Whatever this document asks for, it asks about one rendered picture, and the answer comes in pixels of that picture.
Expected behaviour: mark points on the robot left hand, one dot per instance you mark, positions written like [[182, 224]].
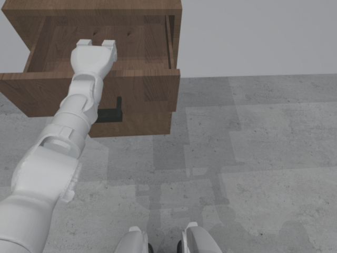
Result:
[[96, 59]]

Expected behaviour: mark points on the robot right thigh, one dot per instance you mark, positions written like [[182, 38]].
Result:
[[197, 240]]

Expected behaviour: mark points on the robot left thigh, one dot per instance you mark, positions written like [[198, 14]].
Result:
[[133, 242]]

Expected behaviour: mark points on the robot left forearm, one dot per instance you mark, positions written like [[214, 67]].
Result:
[[67, 131]]

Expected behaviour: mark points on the robot left upper arm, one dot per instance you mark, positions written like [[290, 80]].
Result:
[[49, 178]]

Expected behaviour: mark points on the handle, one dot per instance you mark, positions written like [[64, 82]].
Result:
[[110, 115]]

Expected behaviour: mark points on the cabinet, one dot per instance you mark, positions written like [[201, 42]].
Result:
[[26, 15]]

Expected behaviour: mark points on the robot thigh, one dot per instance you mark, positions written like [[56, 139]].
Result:
[[133, 242], [197, 240]]

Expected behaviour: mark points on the drawer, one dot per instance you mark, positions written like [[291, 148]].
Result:
[[143, 75]]

